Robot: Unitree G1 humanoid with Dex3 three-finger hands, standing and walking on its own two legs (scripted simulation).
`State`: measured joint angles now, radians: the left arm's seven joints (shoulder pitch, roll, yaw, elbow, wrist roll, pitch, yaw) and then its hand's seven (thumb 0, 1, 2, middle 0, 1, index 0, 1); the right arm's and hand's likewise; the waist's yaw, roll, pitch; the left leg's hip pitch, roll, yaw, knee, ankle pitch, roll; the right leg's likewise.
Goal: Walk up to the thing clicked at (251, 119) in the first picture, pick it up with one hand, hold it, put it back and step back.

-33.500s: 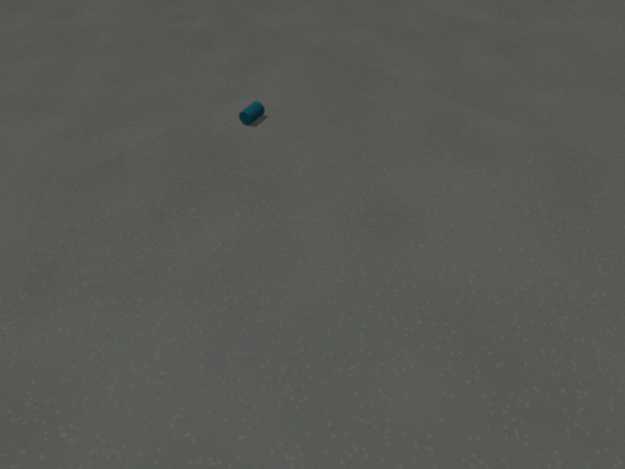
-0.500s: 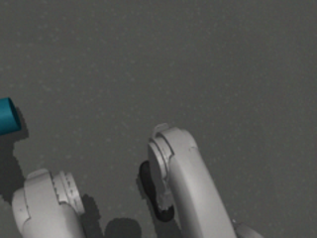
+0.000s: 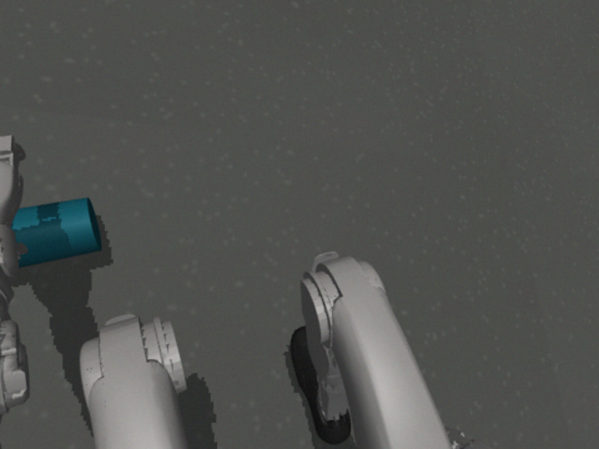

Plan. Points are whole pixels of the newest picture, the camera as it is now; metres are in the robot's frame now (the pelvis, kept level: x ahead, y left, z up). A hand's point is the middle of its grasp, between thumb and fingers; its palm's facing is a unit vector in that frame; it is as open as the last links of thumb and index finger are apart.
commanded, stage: withdraw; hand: left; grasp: from above
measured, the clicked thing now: (44, 233) +0.47 +0.27 -0.27
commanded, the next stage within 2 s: home in 0.58 s
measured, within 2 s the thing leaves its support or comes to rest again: rests again in 0.68 s
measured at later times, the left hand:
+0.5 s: hand (6, 262) +0.40 +0.26 -0.11, palm faces -0.52 -0.08 -0.85, open 12.8 cm
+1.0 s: hand out of the picture +0.43 +0.31 -0.04, palm faces -0.40 -0.18 -0.90, open 11.7 cm
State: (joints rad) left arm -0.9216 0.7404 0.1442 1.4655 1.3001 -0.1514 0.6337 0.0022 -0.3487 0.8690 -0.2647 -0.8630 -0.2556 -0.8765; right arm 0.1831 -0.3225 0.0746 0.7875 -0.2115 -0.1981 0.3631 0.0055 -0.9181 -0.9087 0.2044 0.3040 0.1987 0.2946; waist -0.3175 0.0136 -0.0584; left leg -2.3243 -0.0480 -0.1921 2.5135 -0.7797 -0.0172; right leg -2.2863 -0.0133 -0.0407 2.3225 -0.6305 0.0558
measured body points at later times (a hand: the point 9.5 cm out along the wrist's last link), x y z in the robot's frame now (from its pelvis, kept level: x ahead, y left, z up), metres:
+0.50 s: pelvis -0.02 -0.02 +0.05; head +0.19 +0.06 +0.44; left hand +0.42 +0.27 -0.06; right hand +0.08 -0.31 -0.05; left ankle +0.05 +0.12 -0.28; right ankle +0.12 -0.15 -0.28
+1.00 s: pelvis +0.00 +0.00 +0.08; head +0.22 +0.04 +0.48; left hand +0.44 +0.32 +0.01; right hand +0.07 -0.26 -0.05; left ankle +0.05 +0.12 -0.28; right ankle +0.12 -0.15 -0.28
